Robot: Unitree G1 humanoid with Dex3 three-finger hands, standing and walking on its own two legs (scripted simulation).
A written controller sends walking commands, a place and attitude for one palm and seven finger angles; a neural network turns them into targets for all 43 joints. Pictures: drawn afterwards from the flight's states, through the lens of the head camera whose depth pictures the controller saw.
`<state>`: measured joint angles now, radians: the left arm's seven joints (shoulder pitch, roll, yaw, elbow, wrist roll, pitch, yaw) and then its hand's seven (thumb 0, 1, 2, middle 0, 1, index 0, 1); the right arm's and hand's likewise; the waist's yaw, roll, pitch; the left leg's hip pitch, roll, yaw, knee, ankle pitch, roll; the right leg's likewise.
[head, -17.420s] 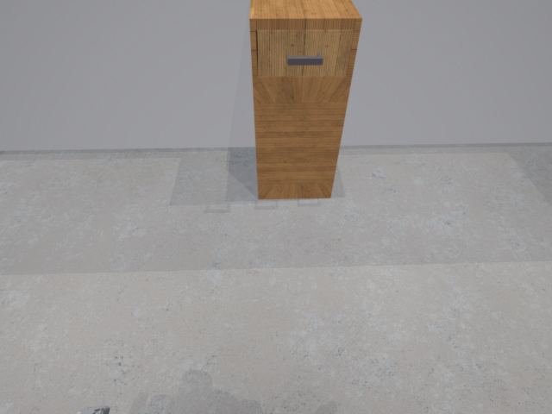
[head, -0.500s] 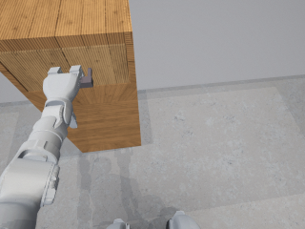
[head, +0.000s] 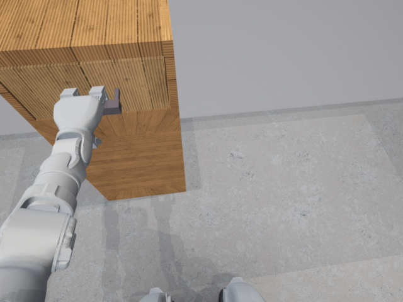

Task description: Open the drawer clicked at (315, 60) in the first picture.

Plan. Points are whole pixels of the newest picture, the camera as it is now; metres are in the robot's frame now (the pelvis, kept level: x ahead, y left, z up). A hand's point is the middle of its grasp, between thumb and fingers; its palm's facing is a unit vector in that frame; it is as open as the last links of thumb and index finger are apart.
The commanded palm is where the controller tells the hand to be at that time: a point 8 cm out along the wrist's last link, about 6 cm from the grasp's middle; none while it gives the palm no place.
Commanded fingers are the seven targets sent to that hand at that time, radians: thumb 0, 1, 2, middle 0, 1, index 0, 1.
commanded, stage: close the thumb around the handle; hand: left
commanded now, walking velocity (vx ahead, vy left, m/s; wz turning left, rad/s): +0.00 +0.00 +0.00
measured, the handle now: (92, 101) +0.54 +0.21 +0.02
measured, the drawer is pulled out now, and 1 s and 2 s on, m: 0.00 0.04 0.18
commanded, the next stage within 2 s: pull the drawer open in 0.32 s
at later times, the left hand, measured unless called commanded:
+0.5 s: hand (90, 128) +0.48 +0.21 +0.00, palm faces -0.06 -0.02 -1.00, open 6.0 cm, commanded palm +0.45 +0.21 +0.06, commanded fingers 0.00 0.90 0.90 -0.40 -1.35 -0.40 -1.35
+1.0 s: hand (89, 144) +0.44 +0.21 +0.00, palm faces -0.03 -0.05 -1.00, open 6.0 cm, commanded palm +0.40 +0.22 +0.06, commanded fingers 0.00 0.90 0.90 -0.40 -1.35 -0.40 -1.35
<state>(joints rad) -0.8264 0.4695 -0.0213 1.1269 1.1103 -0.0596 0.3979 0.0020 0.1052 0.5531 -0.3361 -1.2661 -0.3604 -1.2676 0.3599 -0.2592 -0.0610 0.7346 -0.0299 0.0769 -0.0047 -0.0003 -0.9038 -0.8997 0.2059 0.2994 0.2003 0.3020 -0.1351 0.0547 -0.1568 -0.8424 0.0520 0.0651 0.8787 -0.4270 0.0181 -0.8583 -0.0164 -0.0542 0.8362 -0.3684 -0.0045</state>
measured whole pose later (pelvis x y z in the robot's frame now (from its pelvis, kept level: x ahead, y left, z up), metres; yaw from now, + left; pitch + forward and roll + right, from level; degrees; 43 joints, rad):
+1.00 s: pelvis +0.03 +0.01 +0.02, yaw -1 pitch +19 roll -1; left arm -0.48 0.37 -0.05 0.79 1.09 -0.01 0.42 0.01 0.72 0.78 -0.27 -1.35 -0.33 -1.29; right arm 0.29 -0.25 -0.08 0.68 -0.01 0.11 0.01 0.00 -0.90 -0.90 0.21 0.30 0.20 0.30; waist -0.07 0.05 -0.16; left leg -0.66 0.05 0.09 0.76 -0.43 0.02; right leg -0.69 -0.01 -0.02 0.73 -0.37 0.01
